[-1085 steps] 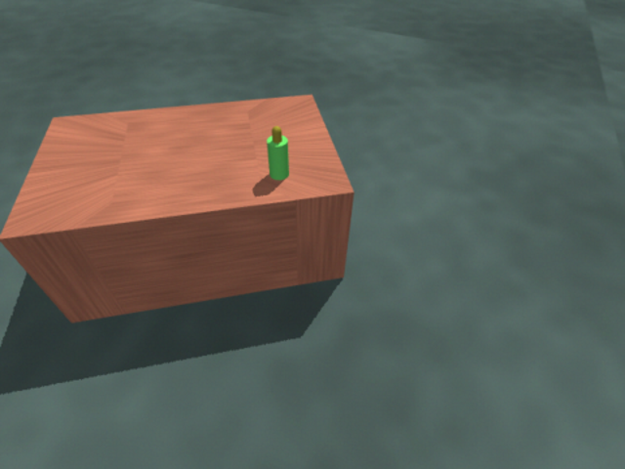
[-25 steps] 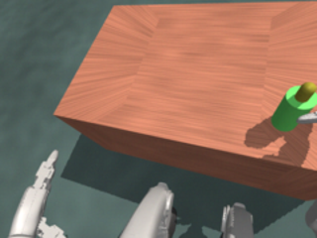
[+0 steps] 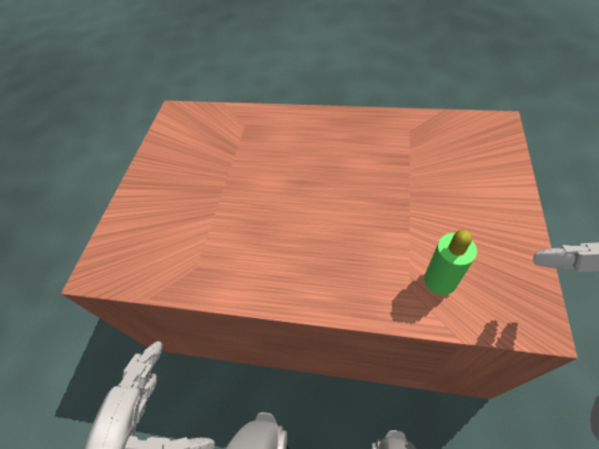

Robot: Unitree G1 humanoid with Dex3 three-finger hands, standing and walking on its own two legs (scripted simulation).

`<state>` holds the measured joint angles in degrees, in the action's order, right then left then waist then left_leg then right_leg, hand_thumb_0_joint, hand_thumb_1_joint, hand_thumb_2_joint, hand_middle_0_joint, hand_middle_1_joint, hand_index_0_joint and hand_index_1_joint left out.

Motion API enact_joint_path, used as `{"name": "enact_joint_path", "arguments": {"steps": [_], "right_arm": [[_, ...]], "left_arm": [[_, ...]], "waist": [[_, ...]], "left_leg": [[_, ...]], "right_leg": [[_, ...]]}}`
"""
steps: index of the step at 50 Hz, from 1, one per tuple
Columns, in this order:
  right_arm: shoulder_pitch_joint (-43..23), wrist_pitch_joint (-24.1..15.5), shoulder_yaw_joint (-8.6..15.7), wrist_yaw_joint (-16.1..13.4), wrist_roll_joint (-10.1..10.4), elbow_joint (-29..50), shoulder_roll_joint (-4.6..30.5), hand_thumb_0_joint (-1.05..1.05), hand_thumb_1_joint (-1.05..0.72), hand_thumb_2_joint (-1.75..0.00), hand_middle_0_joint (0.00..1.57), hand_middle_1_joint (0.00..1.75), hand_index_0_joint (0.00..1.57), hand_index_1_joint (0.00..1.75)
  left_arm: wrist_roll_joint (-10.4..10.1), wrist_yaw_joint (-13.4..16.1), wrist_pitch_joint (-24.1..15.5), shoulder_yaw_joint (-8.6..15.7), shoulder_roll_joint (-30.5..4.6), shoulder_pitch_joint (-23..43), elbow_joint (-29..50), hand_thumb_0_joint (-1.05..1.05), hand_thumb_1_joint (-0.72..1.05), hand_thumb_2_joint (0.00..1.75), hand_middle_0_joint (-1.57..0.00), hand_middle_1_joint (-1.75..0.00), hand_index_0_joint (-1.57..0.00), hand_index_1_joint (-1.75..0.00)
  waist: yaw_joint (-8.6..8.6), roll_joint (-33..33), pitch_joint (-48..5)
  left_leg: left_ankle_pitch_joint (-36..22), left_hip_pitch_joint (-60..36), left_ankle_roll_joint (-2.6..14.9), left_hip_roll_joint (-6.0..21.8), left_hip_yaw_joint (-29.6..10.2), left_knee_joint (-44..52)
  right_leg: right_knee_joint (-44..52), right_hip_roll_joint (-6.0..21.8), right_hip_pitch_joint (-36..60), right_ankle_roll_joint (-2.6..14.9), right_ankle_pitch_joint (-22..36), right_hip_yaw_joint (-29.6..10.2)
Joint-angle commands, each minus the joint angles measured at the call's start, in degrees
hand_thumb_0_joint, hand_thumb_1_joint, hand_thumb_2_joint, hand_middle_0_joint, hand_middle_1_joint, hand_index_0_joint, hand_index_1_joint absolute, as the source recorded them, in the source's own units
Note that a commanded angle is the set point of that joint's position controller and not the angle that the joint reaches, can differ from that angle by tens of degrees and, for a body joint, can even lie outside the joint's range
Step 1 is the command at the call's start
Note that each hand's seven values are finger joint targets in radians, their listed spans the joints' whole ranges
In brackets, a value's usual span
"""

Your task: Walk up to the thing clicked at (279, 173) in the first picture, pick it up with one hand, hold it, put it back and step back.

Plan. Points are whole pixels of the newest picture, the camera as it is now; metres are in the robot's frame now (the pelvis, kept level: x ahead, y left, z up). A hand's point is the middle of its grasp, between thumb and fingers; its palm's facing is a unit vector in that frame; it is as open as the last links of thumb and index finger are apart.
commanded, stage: home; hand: right
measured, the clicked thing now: (451, 259) +0.48 -0.20 -0.16
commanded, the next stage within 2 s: none
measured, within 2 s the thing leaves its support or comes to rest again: neither
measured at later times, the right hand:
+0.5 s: hand (501, 386) +0.24 -0.20 -0.03, palm faces +0.18 +0.96 -0.23, open 17.3 cm
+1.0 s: hand (480, 448) +0.18 -0.17 -0.03, palm faces +0.16 +0.95 -0.26, open 17.6 cm
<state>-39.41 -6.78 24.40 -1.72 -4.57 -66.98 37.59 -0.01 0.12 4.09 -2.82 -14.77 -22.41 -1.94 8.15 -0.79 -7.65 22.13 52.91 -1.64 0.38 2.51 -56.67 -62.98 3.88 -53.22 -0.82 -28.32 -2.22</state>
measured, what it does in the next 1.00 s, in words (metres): stands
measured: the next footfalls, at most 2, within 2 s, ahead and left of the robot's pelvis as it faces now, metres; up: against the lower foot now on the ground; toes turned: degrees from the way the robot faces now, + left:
none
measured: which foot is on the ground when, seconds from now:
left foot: down 0.00-1.00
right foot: down 0.00-1.00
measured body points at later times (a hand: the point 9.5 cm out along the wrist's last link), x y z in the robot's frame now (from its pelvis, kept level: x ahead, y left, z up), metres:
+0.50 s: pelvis +0.03 +0.01 +0.04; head +0.06 -0.01 +0.49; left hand +0.20 +0.23 -0.02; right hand +0.23 -0.25 -0.01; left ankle +0.05 +0.14 -0.66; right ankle +0.01 -0.12 -0.66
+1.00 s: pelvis +0.01 +0.02 +0.03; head +0.03 +0.02 +0.48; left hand +0.18 +0.25 -0.04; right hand +0.17 -0.22 -0.01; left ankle +0.05 +0.14 -0.66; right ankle +0.01 -0.12 -0.66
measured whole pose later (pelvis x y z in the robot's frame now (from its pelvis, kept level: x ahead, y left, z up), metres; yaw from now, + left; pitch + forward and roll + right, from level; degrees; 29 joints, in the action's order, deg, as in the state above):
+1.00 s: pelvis +0.01 +0.02 +0.03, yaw -2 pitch +5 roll +1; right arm 24.0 10.2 -0.2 -8.0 0.9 -5.5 10.5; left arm -1.5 8.2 -4.2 -1.4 -11.9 -15.1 -29.5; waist 0.9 1.3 -4.4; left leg 22.3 32.6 -0.7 1.5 2.7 -49.4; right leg -51.7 2.8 -31.4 -1.9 -25.8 -1.8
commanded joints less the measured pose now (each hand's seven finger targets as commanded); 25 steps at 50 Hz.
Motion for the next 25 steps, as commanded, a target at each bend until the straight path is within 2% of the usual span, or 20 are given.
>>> {"name": "enact_joint_path", "arguments": {"steps": [1,2,3,4,5,7,8,9,10,11,13,14,15,16,19,20,21,22,23,25], "right_arm": [[-4.04,0.18,-3.44,-0.56,1.52,10.8,6.82,0.0,0.48,-0.1,0.06,0.07,0.06,0.07],[-4.06,1.1,-5.26,-0.5,2.28,14.68,5.06,0.0,0.46,-0.11,0.06,0.07,0.06,0.07],[-3.58,1.75,-5.05,-0.81,2.72,18.25,6.11,0.0,0.43,-0.12,0.06,0.07,0.06,0.07],[1.61,3.01,-4.09,-0.91,2.99,17.93,6.68,0.0,0.45,-0.11,0.06,0.07,0.06,0.07],[4.68,4.04,-4.97,-0.83,3.21,20.12,5.17,0.0,0.46,-0.11,0.06,0.07,0.06,0.07],[5.8,5.13,-9.52,-0.51,4.52,30.01,-1.71,0.0,0.48,-0.1,0.06,0.07,0.06,0.07],[7.82,5.51,-10.17,-0.71,4.85,32.68,-2.72,0.0,0.48,-0.09,0.06,0.06,0.06,0.06],[8.68,5.67,-9.99,-1.26,5.23,36.9,-2.12,0.0,0.5,-0.09,0.06,0.06,0.06,0.06],[13.46,5.8,-9.53,-1.77,5.39,38.83,-2.19,0.0,0.5,-0.09,0.06,0.06,0.06,0.06],[15.26,5.72,-10.42,-2.24,5.66,42.37,-3.57,0.0,0.52,-0.08,0.06,0.06,0.06,0.06],[17.85,5.64,-12.08,-3.13,6.3,48.34,-6.39,0.0,0.53,-0.07,0.06,0.06,0.06,0.06],[22.77,5.83,-11.58,-3.56,6.41,49.26,-6.32,0.0,0.51,-0.08,0.06,0.06,0.06,0.06],[25.72,6.01,-12.08,-3.88,6.58,51.65,-6.94,0.0,0.52,-0.07,0.06,0.06,0.06,0.06],[28.54,6.18,-12.65,-4.04,6.64,52.97,-8.12,0.0,0.52,-0.07,0.06,0.06,0.06,0.06],[38.62,6.95,-14.65,-4.21,7.08,56.52,-11.77,0.0,0.5,-0.08,0.06,0.06,0.06,0.06],[41.95,7.25,-16.08,-4.06,7.22,58.02,-14.07,0.0,0.5,-0.08,0.06,0.06,0.06,0.06],[46.53,8.25,-12.63,-5.35,7.09,58.17,-12.68,0.0,0.58,-0.04,0.05,0.05,0.05,0.05],[50.26,8.74,-17.43,-5.02,7.14,60.9,-17.5,0.0,0.61,-0.02,0.05,0.04,0.05,0.04],[52.77,9.11,-19.92,-4.78,7.27,64.44,-19.5,0.0,0.58,-0.04,0.05,0.05,0.05,0.05],[56.58,10.33,-19.83,-5.4,7.01,66.56,-18.76,0.0,0.6,-0.02,0.05,0.04,0.05,0.04]], "left_arm": [[-0.73,0.52,-2.59,4.17,-7.06,-3.26,8.65,0.0,0.56,0.72,-0.17,-0.25,-0.17,-0.25],[-1.17,0.87,-2.52,6.61,-9.54,-2.13,8.92,0.0,0.6,0.73,-0.17,-0.25,-0.17,-0.25],[-1.52,1.06,-2.36,7.21,-10.05,-2.24,7.19,0.0,0.65,0.76,-0.18,-0.26,-0.17,-0.26],[-1.98,1.07,-1.59,7.71,-9.54,-5.37,2.04,0.0,0.68,0.77,-0.18,-0.26,-0.18,-0.26],[-2.29,0.93,-1.33,6.87,-8.58,-4.62,2.25,0.0,0.7,0.78,-0.18,-0.26,-0.18,-0.27],[-2.86,1.07,-1.9,6.56,-8.23,-0.24,6.26,0.0,0.77,0.82,-0.19,-0.28,-0.19,-0.28],[-2.89,1.27,-1.82,5.06,-6.23,-1.61,3.26,0.0,0.8,0.85,-0.19,-0.28,-0.19,-0.28],[-3.09,1.54,-1.92,4.79,-6.47,-0.04,4.22,0.0,0.82,0.85,-0.19,-0.28,-0.19,-0.29],[-3.22,1.74,-2.14,3.24,-4.82,1.23,4.18,0.0,0.84,0.87,-0.2,-0.29,-0.19,-0.29],[-3.2,2.04,-2.1,2.65,-4.16,2.46,4.25,0.0,0.84,0.87,-0.2,-0.29,-0.19,-0.29],[-3.0,2.95,-2.22,2.73,-3.8,4.42,4.26,0.0,0.87,0.89,-0.2,-0.29,-0.2,-0.29],[-2.89,3.32,-2.09,2.65,-3.63,2.73,2.31,0.0,0.89,0.9,-0.2,-0.3,-0.2,-0.3],[-2.93,3.65,-1.92,3.2,-4.18,2.66,2.21,0.0,0.88,0.89,-0.2,-0.29,-0.2,-0.29],[-2.77,3.75,-1.88,2.5,-3.11,3.2,2.43,0.0,0.89,0.9,-0.2,-0.29,-0.2,-0.3],[-2.55,4.46,-1.46,4.35,-3.73,1.0,-0.92,0.0,0.89,0.9,-0.2,-0.29,-0.2,-0.3],[-2.49,4.41,-1.43,3.93,-3.21,1.49,-0.92,0.0,0.89,0.9,-0.2,-0.29,-0.2,-0.3],[-2.79,5.05,-1.0,4.58,-5.76,2.84,-15.22,0.0,0.9,0.9,-0.2,-0.3,-0.2,-0.3],[-2.78,5.35,-1.43,4.19,-4.68,3.62,-12.39,0.0,0.9,0.9,-0.2,-0.3,-0.2,-0.3],[-2.69,5.6,-1.92,3.81,-3.53,5.08,-11.36,0.0,0.9,0.9,-0.2,-0.3,-0.2,-0.3],[-2.68,6.02,-2.44,4.04,-3.69,7.39,-12.63,0.0,0.9,0.9,-0.2,-0.3,-0.2,-0.3]], "waist": [[-0.72,8.09,-20.54],[-0.54,7.86,-18.76],[-1.19,9.14,-17.43],[-1.86,8.33,-15.17],[-2.18,7.12,-14.9],[-2.65,7.27,-16.7],[-3.34,7.87,-15.47],[-3.82,7.72,-16.11],[-5.21,7.25,-15.78],[-5.61,7.8,-15.06],[-6.05,8.53,-15.81],[-6.69,7.83,-14.81],[-7.04,8.39,-13.89],[-7.62,8.79,-14.57],[-7.14,7.76,-11.18],[-7.51,7.83,-9.48],[-6.94,7.6,-5.75],[-6.51,6.15,-5.68],[-6.49,4.59,-7.37],[-6.61,4.04,-4.75]], "left_leg": [[-15.74,-18.29,2.43,-2.25,1.69,7.73],[-15.11,-17.39,2.52,-2.2,1.79,8.52],[-14.21,-17.0,2.68,-1.96,1.74,9.07],[-13.39,-16.3,2.72,-1.99,2.16,9.56],[-13.78,-17.44,2.7,-1.9,2.35,10.18],[-14.36,-19.39,2.78,-1.6,2.15,10.99],[-14.45,-20.04,2.77,-1.46,2.26,11.62],[-14.33,-21.6,2.82,-1.42,2.32,12.1],[-14.22,-23.19,2.83,-1.36,2.45,12.33],[-14.34,-24.12,2.89,-1.26,2.37,12.67],[-15.67,-26.37,2.96,-0.91,2.03,13.28],[-15.97,-27.03,2.92,-0.91,2.03,13.48],[-16.06,-27.32,3.01,-0.83,1.85,13.85],[-18.31,-29.26,2.93,-0.45,1.53,13.97],[-19.35,-29.63,2.64,-0.37,1.37,14.7],[-18.45,-29.2,2.63,-0.52,1.47,14.76],[-16.85,-27.77,2.92,-1.5,1.8,14.42],[-16.46,-28.98,2.8,-1.19,1.45,15.25],[-17.18,-30.12,2.46,-0.98,1.48,15.39],[-15.53,-29.06,2.03,-0.82,1.22,16.07]], "right_leg": [[12.83,-2.46,19.77,0.1,23.6,1.88],[13.87,-2.36,20.97,0.05,23.21,1.8],[14.78,-2.37,21.75,-0.04,22.55,1.79],[15.6,-2.2,22.21,0.0,22.59,1.65],[16.31,-2.13,22.98,0.07,23.75,1.55],[17.59,-2.15,25.52,0.15,23.51,1.88],[17.99,-2.3,26.24,0.06,23.17,2.28],[18.72,-2.32,26.75,-0.01,22.7,2.21],[19.32,-2.36,26.55,-0.09,22.65,2.19],[19.98,-2.35,26.68,-0.26,22.77,2.32],[20.42,-2.43,28.51,-0.38,23.96,2.63],[20.62,-2.39,28.28,-0.44,24.88,2.62],[21.05,-2.37,28.44,-0.53,25.17,2.83],[20.57,-2.7,29.06,-0.47,27.09,3.34],[21.0,-2.93,28.45,-0.29,27.19,3.85],[21.46,-2.76,28.04,-0.41,26.44,3.84],[21.12,-2.08,27.27,-0.2,24.82,2.65],[21.27,-2.31,27.05,0.12,22.97,3.22],[20.88,-2.55,27.03,0.5,22.39,3.52],[20.98,-2.88,25.22,0.79,19.43,3.86]]}}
